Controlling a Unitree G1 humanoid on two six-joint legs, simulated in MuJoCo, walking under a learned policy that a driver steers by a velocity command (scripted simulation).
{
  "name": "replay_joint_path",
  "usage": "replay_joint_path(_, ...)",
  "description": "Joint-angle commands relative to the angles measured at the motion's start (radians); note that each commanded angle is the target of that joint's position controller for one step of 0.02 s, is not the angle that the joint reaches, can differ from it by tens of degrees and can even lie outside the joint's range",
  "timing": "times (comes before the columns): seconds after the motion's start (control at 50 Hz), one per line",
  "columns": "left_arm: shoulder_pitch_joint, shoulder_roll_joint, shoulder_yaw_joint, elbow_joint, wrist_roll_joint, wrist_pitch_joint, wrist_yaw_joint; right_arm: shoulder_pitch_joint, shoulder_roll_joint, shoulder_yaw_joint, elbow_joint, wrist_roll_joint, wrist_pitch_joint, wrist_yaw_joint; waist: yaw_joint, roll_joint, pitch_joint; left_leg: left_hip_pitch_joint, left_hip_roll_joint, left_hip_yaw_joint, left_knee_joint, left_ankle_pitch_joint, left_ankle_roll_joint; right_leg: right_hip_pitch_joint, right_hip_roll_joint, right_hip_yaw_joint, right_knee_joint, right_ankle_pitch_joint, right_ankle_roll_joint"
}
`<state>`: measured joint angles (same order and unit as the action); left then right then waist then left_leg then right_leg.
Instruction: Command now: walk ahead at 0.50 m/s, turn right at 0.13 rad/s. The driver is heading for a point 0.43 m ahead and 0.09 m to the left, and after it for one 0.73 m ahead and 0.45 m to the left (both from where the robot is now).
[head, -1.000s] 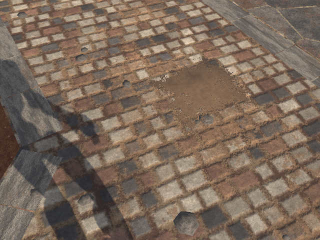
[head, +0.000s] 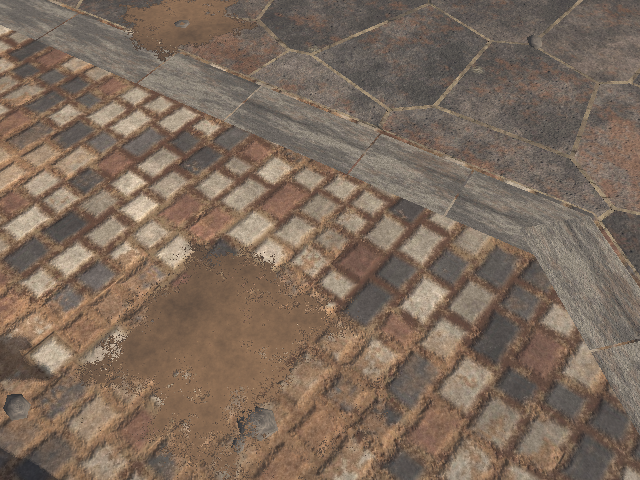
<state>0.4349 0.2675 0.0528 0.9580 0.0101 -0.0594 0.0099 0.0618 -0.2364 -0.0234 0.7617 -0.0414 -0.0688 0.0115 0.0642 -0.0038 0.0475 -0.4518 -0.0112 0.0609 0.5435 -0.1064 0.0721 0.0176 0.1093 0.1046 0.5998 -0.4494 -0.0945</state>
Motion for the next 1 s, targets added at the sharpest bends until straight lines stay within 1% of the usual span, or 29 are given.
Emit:
replay_joint_path(0.02, 0.073, 0.120, 0.016, -0.063, 0.003, -0.019, 0.000, 0.357, -0.234, -0.079, 0.054, 0.016, 0.008, -0.007, -0.133, 0.153, -0.285, 0.683, 0.416, -0.803, -0.277, -0.258, 0.233, -0.594, -0.007, 0.012, 0.716, -0.030, 0.001)
replay_joint_path(0.04, -0.010, 0.121, 0.019, -0.080, 0.009, -0.017, -0.004, 0.251, -0.169, -0.062, 0.034, 0.025, 0.009, -0.003, -0.103, 0.071, -0.124, 0.533, 0.379, -0.619, -0.285, -0.265, 0.211, -0.620, -0.065, 0.018, 0.707, 0.055, 0.000)
replay_joint_path(0.06, -0.065, 0.102, 0.012, -0.093, 0.010, -0.019, -0.011, 0.204, -0.120, -0.050, 0.035, 0.020, 0.003, 0.001, -0.092, 0.020, -0.065, 0.434, 0.327, -0.502, -0.312, -0.174, 0.185, -0.605, -0.101, 0.008, 0.654, 0.111, 0.002)
replay_joint_path(0.08, -0.082, 0.089, 0.011, -0.097, 0.014, -0.012, -0.017, 0.200, -0.101, -0.042, 0.048, 0.018, -0.004, -0.002, -0.073, 0.039, -0.031, 0.373, 0.281, -0.407, -0.331, -0.086, 0.154, -0.580, -0.128, -0.005, 0.602, 0.129, 0.006)
replay_joint_path(0.1, -0.073, 0.079, 0.008, -0.096, 0.025, -0.001, -0.024, 0.204, -0.085, -0.035, 0.067, 0.022, -0.010, -0.005, -0.052, 0.070, -0.025, 0.325, 0.244, -0.338, -0.350, -0.023, 0.132, -0.539, -0.144, -0.015, 0.562, 0.141, 0.018)
replay_joint_path(0.12, -0.059, 0.065, 0.004, -0.089, 0.028, 0.009, -0.030, 0.222, -0.086, -0.034, 0.081, 0.024, -0.017, -0.005, -0.044, 0.085, -0.034, 0.312, 0.230, -0.302, -0.360, 0.038, 0.128, -0.515, -0.146, -0.028, 0.544, 0.151, 0.027)
replay_joint_path(0.18, -0.113, 0.047, -0.003, -0.104, 0.032, 0.023, -0.041, 0.274, -0.113, -0.041, 0.117, 0.034, -0.033, -0.001, -0.039, 0.080, -0.020, 0.313, 0.219, -0.236, -0.403, 0.107, 0.145, -0.573, -0.175, -0.070, 0.474, 0.200, 0.054)
replay_joint_path(0.26, -0.298, 0.032, -0.017, -0.163, 0.026, 0.022, -0.047, 0.327, -0.110, -0.039, 0.151, 0.035, -0.029, 0.000, -0.075, 0.070, 0.027, 0.334, 0.182, -0.164, -0.446, 0.125, 0.136, -0.649, -0.208, -0.120, 0.262, 0.336, 0.089)
replay_joint_path(0.32, -0.405, 0.014, -0.029, -0.195, 0.021, 0.016, -0.047, 0.381, -0.116, -0.040, 0.177, 0.037, -0.028, 0.000, -0.106, 0.070, 0.034, 0.347, 0.171, -0.146, -0.426, 0.200, 0.124, -0.599, -0.188, -0.150, 0.099, 0.414, 0.096)
replay_joint_path(0.38, -0.459, 0.025, -0.029, -0.214, 0.017, 0.010, -0.041, 0.413, -0.131, -0.043, 0.193, 0.032, -0.021, -0.006, -0.119, 0.073, 0.028, 0.404, 0.192, -0.174, -0.366, 0.285, 0.122, -0.565, -0.161, -0.151, 0.013, 0.413, 0.093)
replay_joint_path(0.42, -0.452, 0.037, -0.026, -0.219, 0.017, 0.000, -0.033, 0.400, -0.140, -0.046, 0.196, 0.028, -0.015, -0.012, -0.102, 0.078, 0.027, 0.433, 0.206, -0.198, -0.301, 0.393, 0.109, -0.521, -0.144, -0.139, -0.031, 0.370, 0.078)
replay_joint_path(0.44, -0.410, 0.045, -0.022, -0.207, 0.018, -0.008, -0.026, 0.388, -0.145, -0.049, 0.195, 0.025, -0.012, -0.016, -0.083, 0.081, 0.012, 0.444, 0.198, -0.202, -0.238, 0.491, 0.092, -0.465, -0.127, -0.136, -0.060, 0.347, 0.069)
replay_joint_path(0.46, -0.327, 0.062, -0.014, -0.181, 0.021, -0.019, -0.017, 0.371, -0.152, -0.052, 0.191, 0.029, -0.009, -0.018, -0.050, 0.078, -0.024, 0.448, 0.172, -0.199, -0.138, 0.590, 0.069, -0.366, -0.102, -0.139, -0.116, 0.358, 0.055)
replay_joint_path(0.48, -0.198, 0.092, -0.002, -0.142, 0.034, -0.037, -0.005, 0.352, -0.146, -0.051, 0.184, 0.043, -0.008, -0.018, 0.006, 0.042, -0.098, 0.394, 0.117, -0.166, 0.028, 0.564, 0.039, -0.181, -0.120, -0.131, -0.190, 0.473, 0.034)
replay_joint_path(0.5, -0.050, 0.174, 0.018, -0.125, 0.058, -0.050, 0.010, 0.341, -0.104, -0.040, 0.138, 0.058, -0.012, -0.019, 0.048, -0.049, -0.240, 0.215, 0.056, -0.131, 0.284, 0.240, 0.009, 0.086, -0.333, 0.043, -0.145, 0.722, -0.010)
replay_joint_path(0.52, -0.046, 0.261, 0.041, -0.142, 0.048, -0.032, 0.005, 0.496, 0.008, -0.019, 0.128, 0.093, 0.001, -0.034, -0.006, -0.261, -0.416, -0.034, -0.087, -0.039, 0.600, -0.518, -0.019, 0.321, -0.638, 0.325, -0.111, 1.084, -0.160)
replay_joint_path(0.54, -0.063, 0.187, 0.032, -0.155, 0.009, -0.011, 0.002, 0.469, -0.114, -0.052, 0.159, 0.054, 0.024, -0.047, 0.002, -0.111, -0.400, -0.063, -0.044, -0.106, 0.688, -0.515, -0.011, 0.222, -0.582, 0.316, -0.131, 1.086, -0.170)
replay_joint_path(0.56, -0.140, 0.116, 0.011, -0.165, 0.006, -0.010, 0.004, 0.409, -0.108, -0.060, 0.150, 0.044, 0.033, -0.043, -0.030, -0.077, -0.263, -0.086, -0.010, -0.118, 0.698, -0.449, -0.016, 0.099, -0.532, 0.182, -0.162, 1.056, -0.144)
replay_joint_path(0.58, -0.201, 0.065, -0.004, -0.171, 0.010, -0.009, 0.008, 0.372, -0.086, -0.060, 0.143, 0.036, 0.039, -0.036, -0.054, -0.078, -0.167, -0.093, 0.024, -0.106, 0.662, -0.392, -0.029, -0.011, -0.480, 0.090, -0.208, 1.006, -0.111)
replay_joint_path(0.6, -0.222, 0.043, -0.011, -0.172, 0.008, -0.009, 0.015, 0.348, -0.080, -0.064, 0.139, 0.025, 0.052, -0.026, -0.067, -0.107, -0.115, -0.079, 0.044, -0.104, 0.633, -0.347, -0.042, -0.086, -0.441, 0.028, -0.245, 0.960, -0.087)
replay_joint_path(0.62, -0.233, 0.043, -0.011, -0.170, 0.006, -0.008, 0.021, 0.358, -0.071, -0.065, 0.138, 0.017, 0.069, -0.016, -0.087, -0.131, -0.098, -0.042, 0.045, -0.092, 0.627, -0.317, -0.057, -0.153, -0.418, -0.023, -0.273, 0.928, -0.080)
replay_joint_path(0.68, -0.234, 0.068, -0.002, -0.170, 0.008, -0.017, 0.023, 0.350, -0.054, -0.069, 0.117, 0.016, 0.100, -0.005, -0.115, -0.108, -0.120, -0.013, 0.029, -0.071, 0.625, -0.260, -0.076, -0.211, -0.420, -0.100, -0.299, 0.921, -0.108)
replay_joint_path(0.74, -0.239, 0.075, 0.002, -0.167, 0.014, -0.008, 0.026, 0.265, -0.052, -0.065, 0.071, 0.012, 0.120, 0.005, -0.110, -0.124, -0.093, -0.045, 0.053, -0.055, 0.502, -0.189, -0.082, -0.231, -0.419, -0.159, -0.324, 0.770, -0.110)
replay_joint_path(0.82, -0.228, 0.106, 0.015, -0.163, 0.017, 0.010, 0.021, 0.165, -0.050, -0.051, 0.016, 0.014, 0.131, 0.027, -0.083, -0.132, -0.091, 0.043, 0.055, -0.010, 0.305, -0.141, -0.071, -0.253, -0.419, -0.222, -0.313, 0.613, -0.099)
replay_joint_path(0.9, -0.196, 0.148, 0.035, -0.160, 0.019, 0.038, 0.010, 0.106, -0.080, -0.056, -0.033, 0.017, 0.133, 0.029, -0.050, -0.137, -0.088, 0.082, 0.043, 0.022, 0.190, -0.245, -0.048, -0.212, -0.468, -0.209, -0.258, 0.480, -0.085)
replay_joint_path(0.94, -0.199, 0.164, 0.044, -0.160, 0.014, 0.053, 0.010, 0.115, -0.081, -0.058, -0.046, 0.019, 0.124, 0.027, -0.061, -0.120, -0.083, 0.150, 0.028, 0.034, 0.059, -0.232, -0.027, -0.213, -0.468, -0.223, -0.186, 0.405, -0.045)
replay_joint_path(0.96, -0.177, 0.162, 0.048, -0.150, 0.016, 0.063, 0.009, 0.144, -0.091, -0.060, -0.039, 0.016, 0.111, 0.022, -0.076, -0.069, -0.091, 0.227, 0.018, 0.015, -0.055, -0.147, -0.013, -0.242, -0.443, -0.250, -0.106, 0.344, 0.002)
replay_joint_path(0.98, -0.125, 0.124, 0.042, -0.146, 0.022, 0.074, 0.003, 0.190, -0.159, -0.076, -0.028, 0.005, 0.092, 0.009, -0.081, 0.122, -0.106, 0.315, 0.129, -0.171, -0.213, -0.034, 0.017, -0.320, -0.359, -0.322, 0.106, 0.208, 0.066)
replay_joint_path(1.0, -0.161, 0.046, 0.019, -0.224, 0.009, 0.082, 0.004, 0.200, -0.312, -0.111, -0.049, 0.013, 0.087, 0.000, -0.080, 0.376, -0.077, 0.378, 0.395, -0.565, -0.259, 0.319, 0.172, -0.601, -0.154, -0.334, 0.318, -0.202, 0.147)
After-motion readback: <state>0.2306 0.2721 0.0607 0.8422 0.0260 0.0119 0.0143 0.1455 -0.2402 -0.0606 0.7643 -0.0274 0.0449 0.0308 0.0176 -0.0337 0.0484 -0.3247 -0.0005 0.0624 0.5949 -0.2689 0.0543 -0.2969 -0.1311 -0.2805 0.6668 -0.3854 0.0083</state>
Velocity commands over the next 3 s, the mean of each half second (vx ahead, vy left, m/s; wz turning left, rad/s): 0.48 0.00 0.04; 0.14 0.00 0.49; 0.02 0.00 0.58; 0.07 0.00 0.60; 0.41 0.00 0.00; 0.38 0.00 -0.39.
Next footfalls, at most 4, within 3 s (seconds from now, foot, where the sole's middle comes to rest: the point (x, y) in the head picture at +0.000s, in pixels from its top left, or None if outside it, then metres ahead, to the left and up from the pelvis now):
0.50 right None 0.42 -0.10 -0.76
0.98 left None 0.36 0.11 -0.76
1.46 right None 0.43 -0.07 -0.76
1.88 left None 0.25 0.06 -0.76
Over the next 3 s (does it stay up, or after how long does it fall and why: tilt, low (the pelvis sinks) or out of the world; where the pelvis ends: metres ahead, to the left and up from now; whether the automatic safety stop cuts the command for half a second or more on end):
stays up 0.63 0.41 0.00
